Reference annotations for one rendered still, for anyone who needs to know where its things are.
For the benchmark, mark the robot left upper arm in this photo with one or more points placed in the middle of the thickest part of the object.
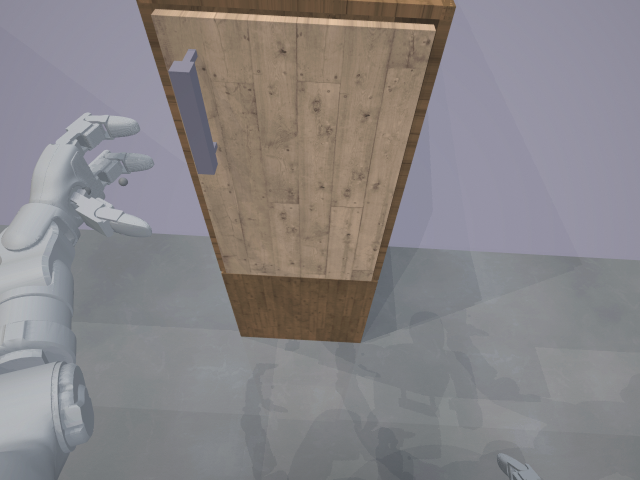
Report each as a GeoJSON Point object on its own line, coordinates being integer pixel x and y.
{"type": "Point", "coordinates": [45, 411]}

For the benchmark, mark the right robot hand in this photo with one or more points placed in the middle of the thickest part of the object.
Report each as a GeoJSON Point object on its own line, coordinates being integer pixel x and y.
{"type": "Point", "coordinates": [514, 469]}

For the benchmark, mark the robot left forearm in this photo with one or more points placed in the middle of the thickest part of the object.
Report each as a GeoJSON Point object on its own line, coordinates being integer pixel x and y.
{"type": "Point", "coordinates": [37, 288]}

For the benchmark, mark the left robot hand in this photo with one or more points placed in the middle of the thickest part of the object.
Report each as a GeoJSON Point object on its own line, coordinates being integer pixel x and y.
{"type": "Point", "coordinates": [61, 172]}

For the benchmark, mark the cupboard door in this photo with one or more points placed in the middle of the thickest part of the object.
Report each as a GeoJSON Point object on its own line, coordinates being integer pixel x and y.
{"type": "Point", "coordinates": [311, 117]}

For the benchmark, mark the handle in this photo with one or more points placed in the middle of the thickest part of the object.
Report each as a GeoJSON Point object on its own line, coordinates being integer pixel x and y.
{"type": "Point", "coordinates": [188, 94]}

